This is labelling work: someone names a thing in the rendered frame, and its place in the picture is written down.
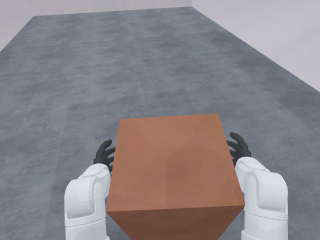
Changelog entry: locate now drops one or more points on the left robot hand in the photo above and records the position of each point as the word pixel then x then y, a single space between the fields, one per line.
pixel 102 155

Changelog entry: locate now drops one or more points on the carton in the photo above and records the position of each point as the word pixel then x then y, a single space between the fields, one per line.
pixel 173 178

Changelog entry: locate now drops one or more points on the right robot hand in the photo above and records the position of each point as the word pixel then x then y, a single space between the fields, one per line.
pixel 241 149

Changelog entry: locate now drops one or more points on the robot right forearm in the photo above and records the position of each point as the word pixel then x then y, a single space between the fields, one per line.
pixel 266 201

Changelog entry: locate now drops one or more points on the robot left forearm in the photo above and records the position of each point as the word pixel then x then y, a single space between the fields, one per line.
pixel 84 204

